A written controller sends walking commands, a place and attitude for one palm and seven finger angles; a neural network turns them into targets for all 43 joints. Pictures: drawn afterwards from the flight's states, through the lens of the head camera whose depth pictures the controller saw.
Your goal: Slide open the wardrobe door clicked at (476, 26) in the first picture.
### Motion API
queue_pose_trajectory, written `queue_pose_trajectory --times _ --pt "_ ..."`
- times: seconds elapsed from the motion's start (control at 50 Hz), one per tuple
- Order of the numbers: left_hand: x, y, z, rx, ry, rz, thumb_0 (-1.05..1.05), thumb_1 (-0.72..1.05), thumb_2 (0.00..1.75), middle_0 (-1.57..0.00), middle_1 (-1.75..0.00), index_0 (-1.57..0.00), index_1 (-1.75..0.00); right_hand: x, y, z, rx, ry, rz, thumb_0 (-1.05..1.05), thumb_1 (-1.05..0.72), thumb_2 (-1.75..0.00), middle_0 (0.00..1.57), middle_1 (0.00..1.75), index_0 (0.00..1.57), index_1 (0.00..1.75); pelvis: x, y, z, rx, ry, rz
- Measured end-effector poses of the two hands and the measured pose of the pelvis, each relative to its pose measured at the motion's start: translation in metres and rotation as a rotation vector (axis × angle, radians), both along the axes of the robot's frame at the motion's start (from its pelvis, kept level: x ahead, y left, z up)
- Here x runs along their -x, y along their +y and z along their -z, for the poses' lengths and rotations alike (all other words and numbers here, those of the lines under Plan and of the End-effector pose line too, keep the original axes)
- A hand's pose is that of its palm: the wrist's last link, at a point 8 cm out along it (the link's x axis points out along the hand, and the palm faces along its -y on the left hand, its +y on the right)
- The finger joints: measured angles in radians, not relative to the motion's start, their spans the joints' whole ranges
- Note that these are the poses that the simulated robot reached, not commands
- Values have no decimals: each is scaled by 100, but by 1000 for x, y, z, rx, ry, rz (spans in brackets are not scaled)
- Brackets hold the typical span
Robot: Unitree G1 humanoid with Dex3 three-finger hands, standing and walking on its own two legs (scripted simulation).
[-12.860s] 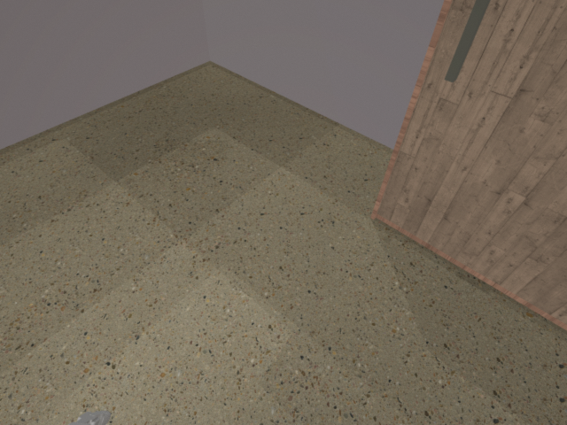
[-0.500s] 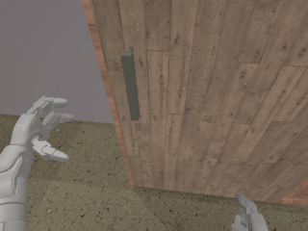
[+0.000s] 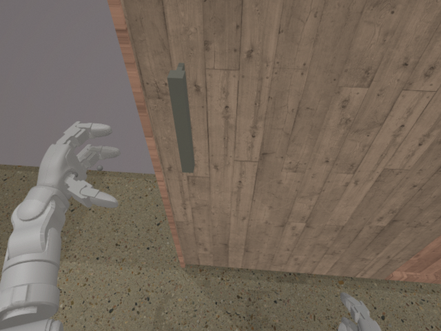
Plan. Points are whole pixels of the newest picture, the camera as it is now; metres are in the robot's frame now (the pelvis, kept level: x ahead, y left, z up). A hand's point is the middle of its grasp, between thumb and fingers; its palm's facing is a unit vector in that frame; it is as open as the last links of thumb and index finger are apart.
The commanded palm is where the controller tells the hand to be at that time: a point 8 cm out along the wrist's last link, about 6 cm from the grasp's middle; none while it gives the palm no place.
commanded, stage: move the hooked fingers beside the handle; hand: left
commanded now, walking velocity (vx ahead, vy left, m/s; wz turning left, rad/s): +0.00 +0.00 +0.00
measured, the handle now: (185, 122) +0.50 +0.10 +0.12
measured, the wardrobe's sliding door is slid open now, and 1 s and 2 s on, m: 0.00 0.00 0.00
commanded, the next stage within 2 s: feel for the door with the fingertips in 1.60 s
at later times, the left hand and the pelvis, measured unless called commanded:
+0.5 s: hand (126, 148) +0.40 +0.20 +0.13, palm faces -0.03 -1.00 +0.01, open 14.0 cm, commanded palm +0.38 +0.24 +0.13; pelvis +0.00 +0.01 +0.00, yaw +0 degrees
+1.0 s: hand (148, 132) +0.45 +0.17 +0.13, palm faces -0.03 -1.00 +0.00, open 13.7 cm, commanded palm +0.42 +0.23 +0.13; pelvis +0.00 -0.01 -0.01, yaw -1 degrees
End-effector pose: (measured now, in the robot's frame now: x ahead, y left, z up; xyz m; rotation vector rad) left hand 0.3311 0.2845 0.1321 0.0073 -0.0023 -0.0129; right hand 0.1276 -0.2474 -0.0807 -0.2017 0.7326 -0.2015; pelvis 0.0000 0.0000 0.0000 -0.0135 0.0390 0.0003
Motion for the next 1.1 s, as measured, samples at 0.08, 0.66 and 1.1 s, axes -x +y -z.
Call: queue_pose_trajectory --times 0.08,0.66,1.1 --pt "-9 -2 1 4 2 -1 -1 -50 30 -30 -120 -30 -120 1 2 1 -1 17 2 2 -91 -90 21 30 20 30 -1 2 0 1 6 0" --pt "-71 -53 2 14 11 18 -1 -50 30 -30 -120 -30 -120 43 -4 22 -15 200 55 1 -91 -90 21 30 20 30 -1 2 3 0 44 4" --pt "-101 -57 9 11 20 6 -1 -49 30 -34 -122 -35 -123 95 -30 31 -13 361 150 1 -91 -90 21 30 20 30 -3 -12 7 -4 94 25"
